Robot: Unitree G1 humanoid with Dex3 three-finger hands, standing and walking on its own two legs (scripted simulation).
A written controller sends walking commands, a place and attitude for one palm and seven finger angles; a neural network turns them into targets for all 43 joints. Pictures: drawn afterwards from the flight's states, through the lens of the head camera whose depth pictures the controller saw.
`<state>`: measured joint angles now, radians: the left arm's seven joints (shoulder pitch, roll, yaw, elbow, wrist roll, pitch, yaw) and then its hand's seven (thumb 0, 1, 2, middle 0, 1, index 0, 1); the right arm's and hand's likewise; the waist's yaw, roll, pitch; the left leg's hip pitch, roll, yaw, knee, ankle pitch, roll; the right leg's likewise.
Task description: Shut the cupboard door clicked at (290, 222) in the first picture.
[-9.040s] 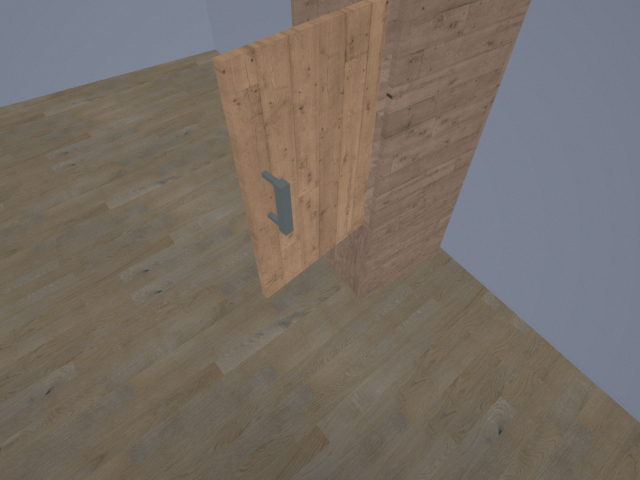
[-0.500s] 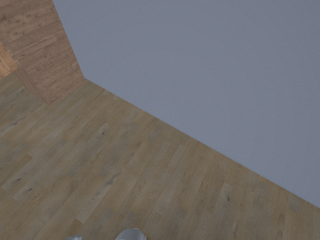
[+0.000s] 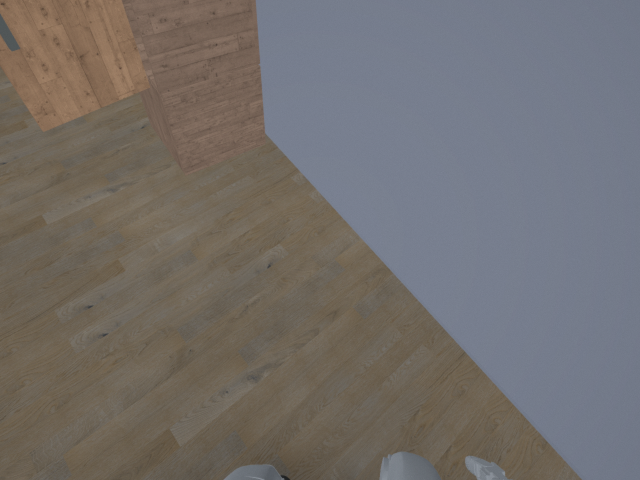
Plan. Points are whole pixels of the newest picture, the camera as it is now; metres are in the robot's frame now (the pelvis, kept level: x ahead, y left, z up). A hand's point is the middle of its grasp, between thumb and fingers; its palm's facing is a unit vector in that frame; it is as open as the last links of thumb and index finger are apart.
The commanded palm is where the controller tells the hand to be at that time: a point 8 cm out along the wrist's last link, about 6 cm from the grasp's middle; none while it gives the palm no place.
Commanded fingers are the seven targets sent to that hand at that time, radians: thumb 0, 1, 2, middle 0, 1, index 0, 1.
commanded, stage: walk to a spot facing it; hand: left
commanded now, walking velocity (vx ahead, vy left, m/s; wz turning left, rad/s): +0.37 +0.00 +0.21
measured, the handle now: out of the picture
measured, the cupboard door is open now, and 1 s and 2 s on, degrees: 100 100 100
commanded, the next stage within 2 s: turn to face it in 1.18 s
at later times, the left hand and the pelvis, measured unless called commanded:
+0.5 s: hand (243, 375) +0.27 +0.14 -0.15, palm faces +0.19 -0.96 -0.19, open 7.1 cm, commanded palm none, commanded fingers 0.00 0.90 0.90 -0.20 -0.30 -0.20 -0.30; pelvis +0.21 -0.05 +0.01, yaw +10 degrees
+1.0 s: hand (210, 294) +0.40 +0.23 -0.16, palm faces +0.29 -0.95 -0.12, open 7.4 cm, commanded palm none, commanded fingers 0.00 0.90 0.90 -0.20 -0.30 -0.20 -0.30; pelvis +0.41 +0.06 +0.02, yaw +13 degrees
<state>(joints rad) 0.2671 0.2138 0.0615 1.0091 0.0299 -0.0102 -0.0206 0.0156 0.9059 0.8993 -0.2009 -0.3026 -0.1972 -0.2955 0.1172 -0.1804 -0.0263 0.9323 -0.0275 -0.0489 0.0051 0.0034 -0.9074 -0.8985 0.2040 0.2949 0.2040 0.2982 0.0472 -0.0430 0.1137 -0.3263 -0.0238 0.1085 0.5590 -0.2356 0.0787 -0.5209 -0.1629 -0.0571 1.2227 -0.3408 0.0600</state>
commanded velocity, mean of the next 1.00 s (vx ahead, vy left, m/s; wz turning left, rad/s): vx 0.37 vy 0.00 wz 0.16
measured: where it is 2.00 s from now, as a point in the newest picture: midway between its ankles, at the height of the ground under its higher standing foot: (313, 302)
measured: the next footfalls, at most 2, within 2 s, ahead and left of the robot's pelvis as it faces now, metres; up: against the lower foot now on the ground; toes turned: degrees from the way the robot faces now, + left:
right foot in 0.30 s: +0.23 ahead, -0.16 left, +0.00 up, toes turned -4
left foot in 0.72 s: +0.43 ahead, +0.12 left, +0.00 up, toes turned +20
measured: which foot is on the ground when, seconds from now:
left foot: down 0.00-0.30, up 0.32-0.70, down 0.72-1.00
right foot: up 0.00-0.28, down 0.30-0.72, up 0.74-1.00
